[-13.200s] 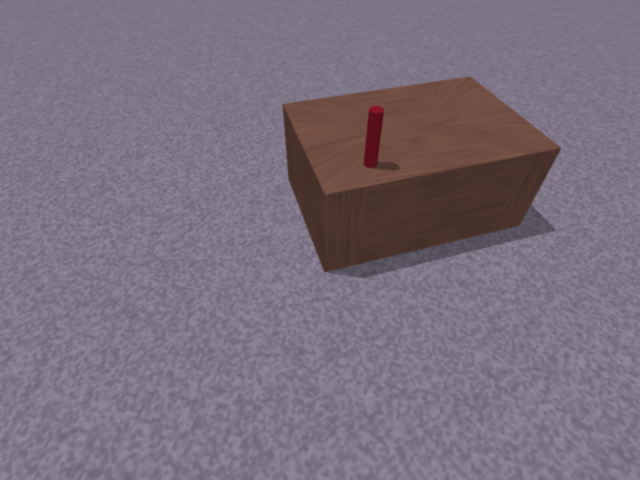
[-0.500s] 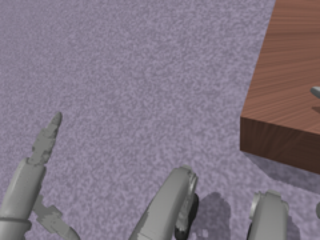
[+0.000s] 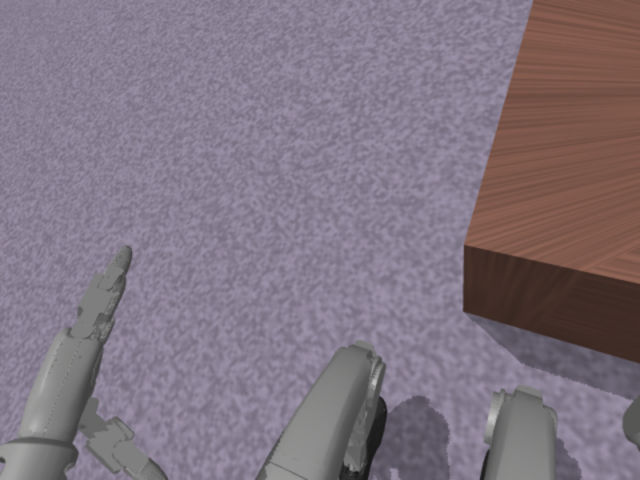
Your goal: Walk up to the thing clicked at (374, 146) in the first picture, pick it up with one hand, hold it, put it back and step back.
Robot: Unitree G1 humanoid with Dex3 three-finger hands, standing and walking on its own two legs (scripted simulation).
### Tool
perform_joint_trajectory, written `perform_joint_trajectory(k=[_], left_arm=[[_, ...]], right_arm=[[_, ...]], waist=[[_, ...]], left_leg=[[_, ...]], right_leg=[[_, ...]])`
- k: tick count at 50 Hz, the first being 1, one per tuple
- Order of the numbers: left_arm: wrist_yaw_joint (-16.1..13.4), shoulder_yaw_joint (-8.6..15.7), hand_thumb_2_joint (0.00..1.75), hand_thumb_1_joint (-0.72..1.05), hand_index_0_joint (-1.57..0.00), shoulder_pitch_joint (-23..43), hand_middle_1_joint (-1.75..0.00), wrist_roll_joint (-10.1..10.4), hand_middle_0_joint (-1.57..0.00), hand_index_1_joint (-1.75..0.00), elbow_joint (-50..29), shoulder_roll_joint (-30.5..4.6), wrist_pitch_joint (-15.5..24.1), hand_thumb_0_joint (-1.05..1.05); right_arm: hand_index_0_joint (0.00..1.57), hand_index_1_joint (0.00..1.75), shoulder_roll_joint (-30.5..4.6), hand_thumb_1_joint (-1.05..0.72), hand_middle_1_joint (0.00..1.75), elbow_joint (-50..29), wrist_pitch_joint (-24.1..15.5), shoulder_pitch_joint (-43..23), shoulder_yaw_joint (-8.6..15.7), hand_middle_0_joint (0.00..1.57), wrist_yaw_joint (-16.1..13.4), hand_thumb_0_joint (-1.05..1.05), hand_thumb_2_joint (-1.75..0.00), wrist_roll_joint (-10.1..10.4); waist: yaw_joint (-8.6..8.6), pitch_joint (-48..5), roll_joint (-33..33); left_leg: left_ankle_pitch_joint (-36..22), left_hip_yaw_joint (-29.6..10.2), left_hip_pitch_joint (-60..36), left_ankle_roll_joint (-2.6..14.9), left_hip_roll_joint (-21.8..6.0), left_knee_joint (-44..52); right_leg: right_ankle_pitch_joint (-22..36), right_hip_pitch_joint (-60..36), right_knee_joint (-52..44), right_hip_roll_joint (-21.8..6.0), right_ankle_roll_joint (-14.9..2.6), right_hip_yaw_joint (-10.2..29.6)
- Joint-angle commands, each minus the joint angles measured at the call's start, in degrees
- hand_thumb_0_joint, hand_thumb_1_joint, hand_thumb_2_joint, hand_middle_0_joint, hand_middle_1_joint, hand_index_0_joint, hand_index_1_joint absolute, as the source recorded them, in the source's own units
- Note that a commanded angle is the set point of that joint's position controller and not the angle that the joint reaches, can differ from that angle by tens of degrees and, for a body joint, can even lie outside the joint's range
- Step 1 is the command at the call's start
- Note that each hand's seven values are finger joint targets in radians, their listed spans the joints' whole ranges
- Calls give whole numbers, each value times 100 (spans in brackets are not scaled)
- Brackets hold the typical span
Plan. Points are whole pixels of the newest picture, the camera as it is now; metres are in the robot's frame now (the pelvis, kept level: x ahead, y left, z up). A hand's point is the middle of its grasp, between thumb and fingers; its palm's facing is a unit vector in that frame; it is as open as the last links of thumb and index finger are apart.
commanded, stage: settle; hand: right
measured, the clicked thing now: out of the picture +0.52 -0.25 +0.02
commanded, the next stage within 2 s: lift in 0.76 s
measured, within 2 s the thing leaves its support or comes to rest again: neither
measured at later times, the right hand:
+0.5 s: hand out of the picture +0.54 -0.24 +0.02, palm faces +0.25 +0.97 +0.01, open 6.2 cm
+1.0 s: hand out of the picture +0.54 -0.24 +0.04, palm faces +0.26 +0.97 +0.01, open 6.2 cm
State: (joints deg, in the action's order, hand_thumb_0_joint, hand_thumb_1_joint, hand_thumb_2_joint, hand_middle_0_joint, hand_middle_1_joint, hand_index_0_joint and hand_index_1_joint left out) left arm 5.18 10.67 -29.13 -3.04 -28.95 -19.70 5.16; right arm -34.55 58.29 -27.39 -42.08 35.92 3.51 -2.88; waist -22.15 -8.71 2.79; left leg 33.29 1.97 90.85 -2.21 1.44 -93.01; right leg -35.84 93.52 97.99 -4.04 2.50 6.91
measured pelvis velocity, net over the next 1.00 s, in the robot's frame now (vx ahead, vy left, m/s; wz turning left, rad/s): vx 0.02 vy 0.00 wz -0.01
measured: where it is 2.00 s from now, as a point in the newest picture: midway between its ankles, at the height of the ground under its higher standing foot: outside the picture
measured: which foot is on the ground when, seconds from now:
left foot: down 0.00-1.00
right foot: down 0.00-1.00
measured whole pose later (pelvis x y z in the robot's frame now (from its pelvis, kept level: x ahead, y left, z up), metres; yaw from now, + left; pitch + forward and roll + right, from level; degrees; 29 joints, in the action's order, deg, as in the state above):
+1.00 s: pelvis +0.02 +0.00 +0.06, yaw -1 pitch +29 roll +5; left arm 3.9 5.8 -26.4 -4.7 -18.1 -16.6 2.3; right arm -32.2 62.7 -28.6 -43.5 33.7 2.7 -2.0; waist -19.3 -8.8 1.5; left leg 31.6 1.7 78.8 -2.2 1.4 -80.9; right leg -34.3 81.6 86.1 -4.5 2.2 5.7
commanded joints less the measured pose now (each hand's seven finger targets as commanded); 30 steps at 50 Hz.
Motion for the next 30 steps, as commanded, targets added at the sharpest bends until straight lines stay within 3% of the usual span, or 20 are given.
perform_joint_trajectory(k=[1,2,4,5,6,9,11,12,13,14,17,20,21,23,27,28,30], left_arm=[[-206,832,7,-57,-5,-267,-5,41,-6,-6,-792,-932,214,0],[-223,848,7,-58,-5,-267,-5,37,-6,-6,-766,-965,200,0],[-231,831,7,-58,-5,-256,-5,10,-6,-6,-752,-993,196,0],[-253,906,7,-58,-5,-206,-5,32,-6,-6,-861,-1085,198,0],[-266,948,7,-58,-5,-205,-5,28,-6,-6,-899,-1130,185,0],[-263,703,7,-58,-4,-294,-5,18,-6,-6,-548,-895,157,0],[-281,772,8,-58,-4,-180,-5,15,-6,-6,-535,-946,161,0],[-299,839,8,-58,-4,-197,-5,23,-6,-6,-612,-1029,161,0],[-295,781,7,-58,-4,-170,-5,-3,-6,-6,-561,-1007,154,0],[-299,720,7,-58,-4,-214,-5,-11,-6,-6,-471,-955,143,0],[-302,608,7,-58,-4,-236,-5,-7,-5,-6,-448,-868,145,0],[-303,573,7,-58,-4,-158,-5,-46,-5,-6,-488,-879,134,0],[-306,541,7,-58,-4,-262,-5,-41,-5,-6,-379,-844,118,0],[-320,595,7,-58,-4,-188,-5,-54,-5,-6,-329,-880,118,0],[-307,460,7,-58,-4,-222,-5,-84,-5,-6,-159,-775,71,0],[-296,445,7,-58,-4,-182,-5,-92,-5,-6,-50,-746,62,0],[-309,497,7,-58,-4,-51,-5,-89,-5,-6,-232,-836,75,0]], right_arm=[[147,147,-1283,-51,147,-1048,-345,-2015,-78,145,-36,0,-132,70],[146,146,-1360,-52,145,-1091,-346,-2058,-23,144,-44,0,-130,62],[148,148,-1084,-52,147,-881,-319,-2028,-236,146,18,0,-132,69],[149,149,-1421,-51,149,-1149,-346,-2209,-79,146,-4,0,-133,56],[146,147,-1334,-49,147,-957,-322,-2185,-146,143,1,0,-132,26],[147,148,-1207,-54,148,-754,-338,-2184,-157,144,15,0,-134,99],[145,145,-1389,-52,145,-787,-366,-2187,-59,142,4,0,-130,86],[144,145,-1406,-54,145,-874,-372,-2220,-74,142,29,0,-131,75],[144,146,-1405,-54,146,-851,-381,-2216,-110,142,30,0,-133,52],[144,146,-1269,-56,146,-851,-395,-2255,-197,142,55,0,-133,54],[143,145,-1289,-56,145,-798,-423,-2278,-159,141,60,0,-132,81],[144,147,-1409,-58,147,-1017,-451,-2398,-115,142,28,0,-135,109],[144,147,-1214,-59,147,-854,-435,-2334,-204,142,52,0,-135,118],[144,147,-1225,-60,147,-940,-446,-2316,-222,142,62,0,-134,120],[145,148,-1218,-61,148,-845,-446,-2317,-204,143,1,0,-136,94],[144,148,-1248,-60,148,-735,-442,-2305,-164,142,-19,0,-137,108],[143,149,-1254,-60,148,-778,-480,-2400,-190,141,-31,0,-137,109]], waist=[[147,-2868,-2109],[149,-2926,-2077],[92,-2914,-2129],[183,-3166,-2206],[121,-3184,-2064],[161,-2860,-1939],[258,-2991,-1952],[181,-3117,-1981],[248,-3128,-2149],[181,-3049,-2152],[204,-3044,-2120],[285,-3309,-2216],[203,-3228,-2158],[221,-3264,-2301],[240,-3101,-2172],[311,-3046,-2160],[280,-3124,-2071]], left_leg=[[-1028,135,-1676,327,159,1311],[-1062,141,-1733,332,155,1307],[-1177,184,-1683,351,158,1306],[-1243,171,-1796,361,151,1301],[-1284,195,-1885,344,164,1369],[-1317,175,-1948,333,160,1456],[-1366,157,-2019,328,167,1490],[-1416,179,-2062,336,159,1486],[-1388,173,-2042,353,158,1485],[-1412,202,-1969,357,161,1483],[-1450,210,-1985,356,163,1549],[-1676,140,-2354,334,154,1662],[-1683,173,-2268,335,160,1652],[-1734,178,-2203,347,167,1654],[-1777,144,-2331,322,168,1785],[-1751,113,-2359,315,177,1827],[-1583,102,-2490,316,169,1892]], right_leg=[[905,-2733,-1469,113,-283,-300],[948,-2738,-1503,122,-278,-295],[1164,-2939,-1576,125,-247,-276],[1263,-3067,-1605,122,-247,-269],[1262,-3094,-1636,128,-261,-249],[1249,-2887,-1673,135,-280,-275],[1340,-2982,-1705,133,-286,-286],[1444,-3182,-1734,135,-255,-271],[1461,-3272,-1802,134,-230,-280],[1557,-3361,-1813,119,-218,-257],[1654,-3446,-1841,113,-223,-242],[1795,-3521,-1855,118,-250,-288],[1860,-3580,-1860,125,-229,-274],[2049,-3744,-1884,109,-222,-260],[1981,-3614,-1919,106,-248,-293],[1866,-3493,-1942,115,-266,-324],[1584,-3453,-2037,131,-267,-316]])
